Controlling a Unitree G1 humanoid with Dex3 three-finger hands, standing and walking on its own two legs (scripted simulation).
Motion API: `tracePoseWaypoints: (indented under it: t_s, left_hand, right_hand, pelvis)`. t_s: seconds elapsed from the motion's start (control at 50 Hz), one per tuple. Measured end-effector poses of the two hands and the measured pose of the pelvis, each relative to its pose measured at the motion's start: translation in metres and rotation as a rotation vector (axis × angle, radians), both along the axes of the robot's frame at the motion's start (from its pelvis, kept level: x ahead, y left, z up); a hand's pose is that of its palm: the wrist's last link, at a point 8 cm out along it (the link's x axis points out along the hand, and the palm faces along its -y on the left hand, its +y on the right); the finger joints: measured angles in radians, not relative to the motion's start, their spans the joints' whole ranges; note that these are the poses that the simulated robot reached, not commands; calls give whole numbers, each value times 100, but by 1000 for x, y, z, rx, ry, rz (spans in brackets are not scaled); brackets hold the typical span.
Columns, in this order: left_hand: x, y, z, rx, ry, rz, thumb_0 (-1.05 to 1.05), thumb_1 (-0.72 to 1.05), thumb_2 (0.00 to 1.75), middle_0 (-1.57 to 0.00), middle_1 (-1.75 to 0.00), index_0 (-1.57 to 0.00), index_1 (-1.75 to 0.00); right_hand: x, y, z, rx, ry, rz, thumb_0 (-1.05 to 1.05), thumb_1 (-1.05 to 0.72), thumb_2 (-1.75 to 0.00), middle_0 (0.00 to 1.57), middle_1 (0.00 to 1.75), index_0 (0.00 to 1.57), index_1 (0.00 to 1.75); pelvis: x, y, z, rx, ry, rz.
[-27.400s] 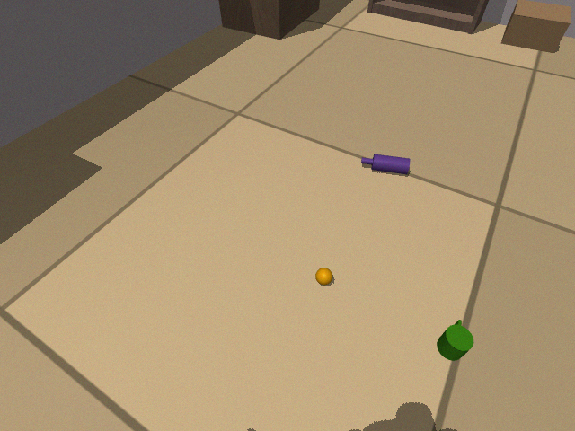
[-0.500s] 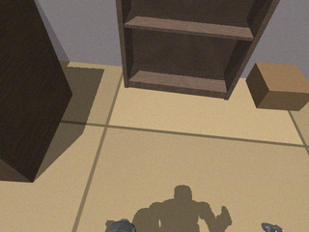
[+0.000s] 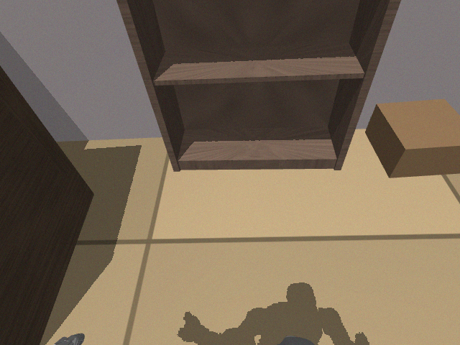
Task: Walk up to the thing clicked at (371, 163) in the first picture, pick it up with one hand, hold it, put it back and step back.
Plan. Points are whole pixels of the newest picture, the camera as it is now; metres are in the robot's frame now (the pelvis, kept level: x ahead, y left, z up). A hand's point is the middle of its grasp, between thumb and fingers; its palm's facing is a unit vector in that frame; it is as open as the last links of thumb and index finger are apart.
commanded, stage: walk up
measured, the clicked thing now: out of the picture -0.92 -0.48 -0.71
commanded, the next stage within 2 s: none
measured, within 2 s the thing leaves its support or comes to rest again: neither
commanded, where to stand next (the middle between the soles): +0.43 +0.04 m, yaw +1 degrees
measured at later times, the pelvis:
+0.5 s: pelvis +0.18 +0.06 +0.01, yaw -14 degrees
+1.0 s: pelvis +0.35 +0.09 -0.01, yaw -35 degrees
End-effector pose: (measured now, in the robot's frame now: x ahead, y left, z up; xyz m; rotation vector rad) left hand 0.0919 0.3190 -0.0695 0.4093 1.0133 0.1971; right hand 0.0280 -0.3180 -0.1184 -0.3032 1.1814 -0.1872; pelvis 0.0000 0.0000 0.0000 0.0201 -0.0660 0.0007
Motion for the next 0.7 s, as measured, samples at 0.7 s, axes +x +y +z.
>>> tracePoseWaypoints:
  t_s: [0.7]
  left_hand:
    - [318, 89, 4, 91, 172, -333, 1, 90, 90, -21, -30, -20, -30]
  right_hand:
    - [212, 90, 68, -69, -221, -301, 0, -91, -90, 20, 30, 21, 30]
  pelvis:
    - [245, 96, 24, -36, 35, -398]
